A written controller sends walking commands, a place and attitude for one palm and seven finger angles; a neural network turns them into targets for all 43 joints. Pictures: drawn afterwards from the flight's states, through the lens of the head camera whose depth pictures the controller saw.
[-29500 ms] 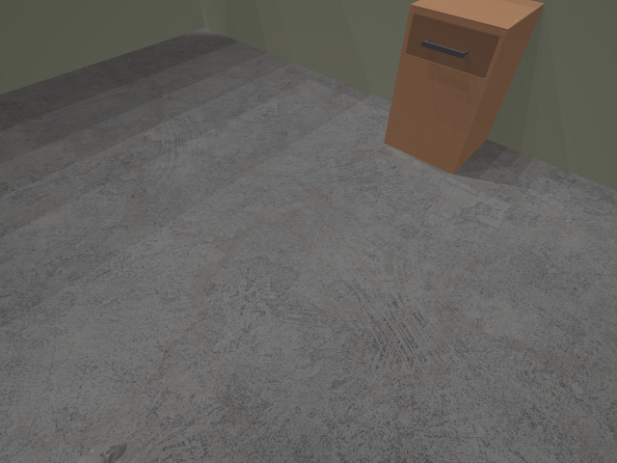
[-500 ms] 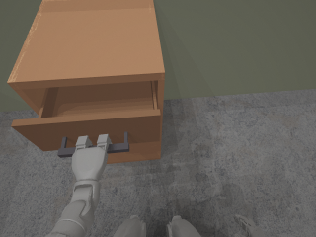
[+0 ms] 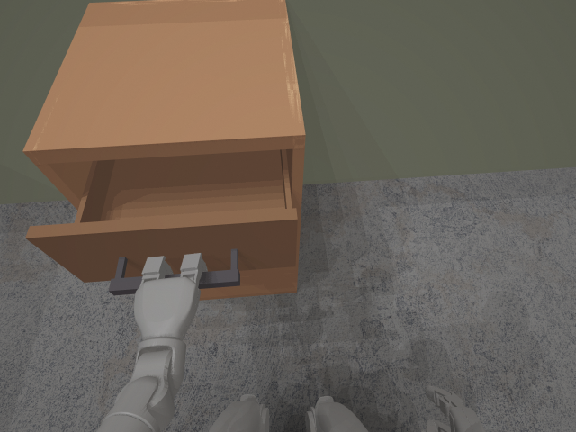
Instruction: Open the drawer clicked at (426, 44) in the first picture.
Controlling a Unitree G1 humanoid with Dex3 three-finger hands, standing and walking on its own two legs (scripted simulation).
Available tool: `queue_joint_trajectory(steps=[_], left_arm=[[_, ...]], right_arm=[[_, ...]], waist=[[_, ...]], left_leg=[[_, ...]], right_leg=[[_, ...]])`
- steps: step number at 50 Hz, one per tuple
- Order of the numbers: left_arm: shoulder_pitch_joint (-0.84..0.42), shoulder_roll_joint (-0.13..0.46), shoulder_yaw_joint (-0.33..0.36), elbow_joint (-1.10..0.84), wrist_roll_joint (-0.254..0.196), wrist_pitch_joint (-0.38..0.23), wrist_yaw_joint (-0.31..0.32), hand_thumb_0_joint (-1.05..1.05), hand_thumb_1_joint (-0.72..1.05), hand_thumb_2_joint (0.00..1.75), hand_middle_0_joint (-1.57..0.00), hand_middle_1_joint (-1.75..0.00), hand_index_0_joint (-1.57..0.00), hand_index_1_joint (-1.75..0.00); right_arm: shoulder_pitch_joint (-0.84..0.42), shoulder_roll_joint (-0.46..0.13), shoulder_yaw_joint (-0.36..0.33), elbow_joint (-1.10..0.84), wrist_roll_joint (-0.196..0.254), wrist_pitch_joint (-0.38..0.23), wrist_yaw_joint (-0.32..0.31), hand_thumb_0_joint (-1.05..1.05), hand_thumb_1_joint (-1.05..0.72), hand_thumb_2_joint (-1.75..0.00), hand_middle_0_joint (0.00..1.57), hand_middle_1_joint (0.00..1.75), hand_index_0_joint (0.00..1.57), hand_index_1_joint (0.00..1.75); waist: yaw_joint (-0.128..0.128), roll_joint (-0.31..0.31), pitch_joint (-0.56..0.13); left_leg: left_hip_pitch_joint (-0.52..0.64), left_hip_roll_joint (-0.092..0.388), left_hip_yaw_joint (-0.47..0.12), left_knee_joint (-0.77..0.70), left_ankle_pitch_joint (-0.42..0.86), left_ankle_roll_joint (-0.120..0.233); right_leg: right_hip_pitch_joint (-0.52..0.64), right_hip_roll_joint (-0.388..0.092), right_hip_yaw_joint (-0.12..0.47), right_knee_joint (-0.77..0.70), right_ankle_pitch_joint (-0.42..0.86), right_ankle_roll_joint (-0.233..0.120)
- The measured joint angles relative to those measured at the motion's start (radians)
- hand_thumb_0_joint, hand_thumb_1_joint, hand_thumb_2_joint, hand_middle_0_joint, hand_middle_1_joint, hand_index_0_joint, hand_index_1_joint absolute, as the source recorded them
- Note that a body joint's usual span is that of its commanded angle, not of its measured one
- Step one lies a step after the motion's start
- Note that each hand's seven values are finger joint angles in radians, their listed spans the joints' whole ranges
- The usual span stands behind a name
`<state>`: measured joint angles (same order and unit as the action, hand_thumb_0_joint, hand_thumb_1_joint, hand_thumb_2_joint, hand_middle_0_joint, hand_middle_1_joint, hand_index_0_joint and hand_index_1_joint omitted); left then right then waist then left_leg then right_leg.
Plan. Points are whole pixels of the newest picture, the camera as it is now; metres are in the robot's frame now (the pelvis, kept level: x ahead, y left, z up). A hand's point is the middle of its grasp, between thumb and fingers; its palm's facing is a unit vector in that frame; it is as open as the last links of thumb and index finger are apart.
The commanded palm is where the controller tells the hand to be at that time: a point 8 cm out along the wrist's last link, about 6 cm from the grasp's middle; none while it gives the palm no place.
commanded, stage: pull the drawer open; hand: left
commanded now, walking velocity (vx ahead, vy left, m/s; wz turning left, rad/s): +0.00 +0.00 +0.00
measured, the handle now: (177, 270) +0.37 +0.19 -0.06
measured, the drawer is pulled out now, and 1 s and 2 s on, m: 0.14 0.16 0.20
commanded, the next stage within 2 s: none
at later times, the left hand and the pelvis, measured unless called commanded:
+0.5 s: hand (180, 319) +0.29 +0.18 -0.08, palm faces -0.04 -0.08 -1.00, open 6.0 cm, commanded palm +0.25 +0.18 -0.03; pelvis +0.01 +0.00 +0.00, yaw +0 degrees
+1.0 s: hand (179, 328) +0.28 +0.18 -0.08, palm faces -0.06 -0.09 -0.99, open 6.0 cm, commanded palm +0.23 +0.18 -0.03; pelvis +0.00 -0.01 +0.00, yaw +0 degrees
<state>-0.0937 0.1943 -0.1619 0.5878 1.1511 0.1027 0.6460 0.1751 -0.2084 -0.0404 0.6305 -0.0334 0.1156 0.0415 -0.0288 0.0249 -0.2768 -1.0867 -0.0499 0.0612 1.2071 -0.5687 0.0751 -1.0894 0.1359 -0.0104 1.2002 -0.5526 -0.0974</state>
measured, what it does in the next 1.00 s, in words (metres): stands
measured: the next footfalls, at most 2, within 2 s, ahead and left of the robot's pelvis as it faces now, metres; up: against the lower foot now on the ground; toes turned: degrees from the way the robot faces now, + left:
none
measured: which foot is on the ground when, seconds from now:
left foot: down 0.00-1.00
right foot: down 0.00-1.00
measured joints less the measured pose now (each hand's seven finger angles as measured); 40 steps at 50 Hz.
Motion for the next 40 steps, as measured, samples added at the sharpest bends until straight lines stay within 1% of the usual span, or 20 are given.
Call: queue_joint_trajectory(steps=[13, 25, 40], left_arm=[[0.056, 0.001, 0.0, -0.045, 0.008, -0.012, 0.007, 0.02, 0.74, 0.77, -0.28, -1.31, -0.34, -1.24], [0.066, 0.002, 0.001, -0.058, 0.01, -0.02, 0.01, 0.02, 0.74, 0.78, -0.28, -1.31, -0.34, -1.24], [0.101, 0.003, 0.008, -0.083, 0.006, -0.022, 0.005, 0.02, 0.74, 0.77, -0.27, -1.31, -0.34, -1.24]], right_arm=[[-0.012, -0.002, 0.004, -0.013, -0.004, -0.007, 0.005, 0.0, -0.9, -0.9, 0.2, 0.3, 0.2, 0.3], [-0.02, -0.002, 0.01, -0.019, -0.003, -0.014, 0.004, 0.0, -0.9, -0.9, 0.2, 0.3, 0.2, 0.3], [-0.013, -0.004, 0.012, -0.026, -0.004, -0.017, 0.008, 0.0, -0.9, -0.9, 0.2, 0.3, 0.2, 0.3]], waist=[[0.004, -0.003, -0.004], [0.01, -0.006, -0.003], [0.005, -0.005, -0.003]], left_leg=[[0.008, 0.0, -0.003, 0.002, -0.01, -0.004], [0.003, -0.001, -0.004, 0.007, -0.013, -0.007], [0.011, 0.001, -0.001, 0.001, -0.012, -0.009]], right_leg=[[0.008, 0.001, -0.002, 0.002, -0.01, -0.004], [0.002, 0.0, -0.004, 0.01, -0.014, -0.007], [0.008, 0.003, 0.0, 0.007, -0.013, -0.009]])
